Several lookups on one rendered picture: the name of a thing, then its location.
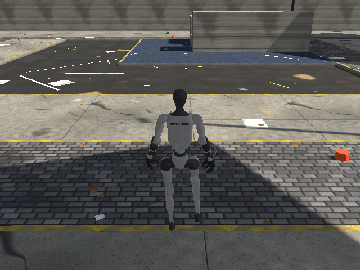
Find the robot left hand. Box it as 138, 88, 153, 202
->
146, 157, 159, 169

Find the robot right foot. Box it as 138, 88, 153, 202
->
194, 212, 203, 222

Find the robot foot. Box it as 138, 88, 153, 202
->
168, 216, 176, 231
194, 212, 203, 222

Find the right robot forearm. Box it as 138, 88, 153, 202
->
202, 136, 214, 161

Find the robot right hand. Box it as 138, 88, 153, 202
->
202, 159, 215, 173

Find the robot left foot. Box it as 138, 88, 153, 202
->
168, 216, 176, 231

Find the left robot forearm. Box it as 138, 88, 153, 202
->
147, 136, 158, 159

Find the right robot upper arm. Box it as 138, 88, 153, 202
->
192, 114, 207, 145

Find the left robot upper arm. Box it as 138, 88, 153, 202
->
153, 114, 168, 145

